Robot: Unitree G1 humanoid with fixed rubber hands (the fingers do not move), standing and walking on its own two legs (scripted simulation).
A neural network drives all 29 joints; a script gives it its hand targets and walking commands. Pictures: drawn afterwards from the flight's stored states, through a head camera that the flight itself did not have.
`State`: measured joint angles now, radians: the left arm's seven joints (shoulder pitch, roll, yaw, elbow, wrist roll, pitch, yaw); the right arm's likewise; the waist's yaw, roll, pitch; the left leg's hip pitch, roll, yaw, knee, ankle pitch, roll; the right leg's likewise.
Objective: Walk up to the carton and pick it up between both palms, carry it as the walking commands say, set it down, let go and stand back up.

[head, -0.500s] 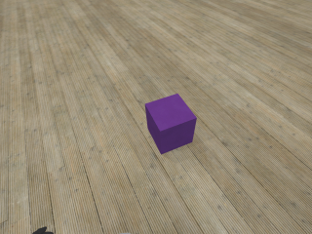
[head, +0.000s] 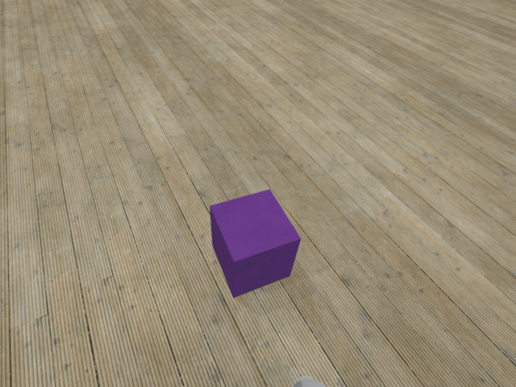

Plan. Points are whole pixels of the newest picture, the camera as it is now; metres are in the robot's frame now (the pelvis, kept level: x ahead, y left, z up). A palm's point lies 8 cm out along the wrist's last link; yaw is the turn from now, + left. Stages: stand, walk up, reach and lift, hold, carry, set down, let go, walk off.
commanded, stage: walk up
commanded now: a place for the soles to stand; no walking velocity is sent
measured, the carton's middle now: (251, 242) +0.80 -0.02 -0.62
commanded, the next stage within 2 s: none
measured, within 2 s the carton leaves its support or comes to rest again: neither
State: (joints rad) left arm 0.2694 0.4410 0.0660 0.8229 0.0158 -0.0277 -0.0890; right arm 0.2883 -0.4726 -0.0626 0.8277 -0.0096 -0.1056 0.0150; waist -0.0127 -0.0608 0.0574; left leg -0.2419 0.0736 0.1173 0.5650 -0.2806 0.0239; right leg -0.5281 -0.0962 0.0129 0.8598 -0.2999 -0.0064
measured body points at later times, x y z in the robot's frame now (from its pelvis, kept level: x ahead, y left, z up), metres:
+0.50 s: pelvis +0.16 -0.07 -0.01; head +0.17 -0.06 +0.44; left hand +0.17 +0.28 -0.11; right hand +0.26 -0.39 -0.11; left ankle +0.23 +0.05 -0.73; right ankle +0.16 -0.18 -0.73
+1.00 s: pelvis +0.29 -0.11 -0.01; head +0.32 -0.14 +0.43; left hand +0.38 +0.22 -0.09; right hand +0.38 -0.43 -0.14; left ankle +0.29 +0.03 -0.70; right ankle +0.37 -0.23 -0.73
